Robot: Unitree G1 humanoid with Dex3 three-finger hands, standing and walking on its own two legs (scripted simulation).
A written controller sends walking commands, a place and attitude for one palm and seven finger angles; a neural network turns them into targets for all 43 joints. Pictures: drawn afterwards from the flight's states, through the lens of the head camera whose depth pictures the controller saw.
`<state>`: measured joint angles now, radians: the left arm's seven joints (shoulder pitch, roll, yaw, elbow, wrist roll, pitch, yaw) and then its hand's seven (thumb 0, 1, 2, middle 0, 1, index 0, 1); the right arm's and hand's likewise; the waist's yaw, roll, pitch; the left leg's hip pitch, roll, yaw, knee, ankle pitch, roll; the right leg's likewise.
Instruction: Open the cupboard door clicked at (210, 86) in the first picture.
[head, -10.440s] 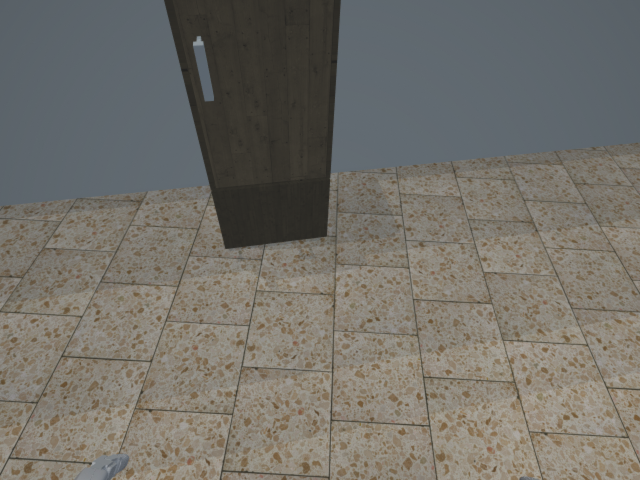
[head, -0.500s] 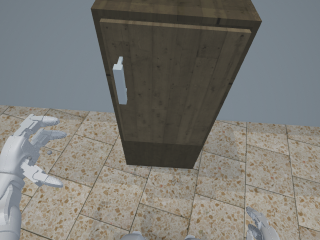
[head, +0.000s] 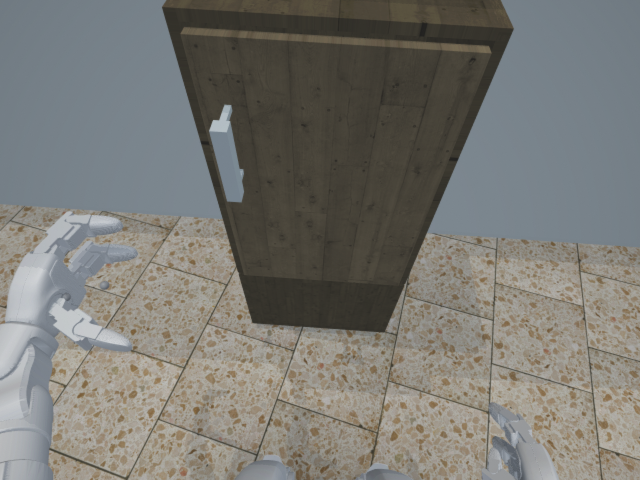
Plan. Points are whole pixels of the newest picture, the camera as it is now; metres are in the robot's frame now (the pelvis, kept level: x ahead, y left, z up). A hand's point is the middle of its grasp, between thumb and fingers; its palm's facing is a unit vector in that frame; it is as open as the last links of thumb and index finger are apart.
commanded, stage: move the hooked fingers beside the handle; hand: left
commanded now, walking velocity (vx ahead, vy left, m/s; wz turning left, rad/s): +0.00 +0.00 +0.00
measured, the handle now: (231, 155) +0.56 +0.17 +0.05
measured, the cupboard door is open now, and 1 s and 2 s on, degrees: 0 0 0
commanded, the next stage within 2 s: none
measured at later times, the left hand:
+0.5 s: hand (142, 238) +0.38 +0.25 +0.06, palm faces -0.01 -1.00 -0.02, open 14.0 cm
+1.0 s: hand (166, 201) +0.45 +0.24 +0.06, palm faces -0.01 -1.00 -0.02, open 14.0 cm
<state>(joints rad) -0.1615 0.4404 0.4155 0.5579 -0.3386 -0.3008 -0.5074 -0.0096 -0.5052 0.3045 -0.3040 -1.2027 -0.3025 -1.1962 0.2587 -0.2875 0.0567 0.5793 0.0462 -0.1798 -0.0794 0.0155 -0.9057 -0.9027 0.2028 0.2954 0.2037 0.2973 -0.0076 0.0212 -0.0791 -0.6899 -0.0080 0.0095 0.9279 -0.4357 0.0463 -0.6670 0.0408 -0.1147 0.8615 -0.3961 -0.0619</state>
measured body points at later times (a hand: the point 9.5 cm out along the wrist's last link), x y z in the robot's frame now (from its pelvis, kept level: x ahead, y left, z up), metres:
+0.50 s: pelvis +0.01 +0.01 +0.00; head +0.09 +0.01 +0.44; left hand +0.38 +0.31 +0.07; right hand +0.10 -0.26 -0.10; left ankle +0.01 +0.09 -0.69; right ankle +0.02 -0.08 -0.69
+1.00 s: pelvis +0.00 +0.02 -0.01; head +0.10 +0.03 +0.43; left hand +0.44 +0.29 +0.07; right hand +0.05 -0.25 -0.12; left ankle +0.01 +0.09 -0.69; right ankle +0.02 -0.08 -0.69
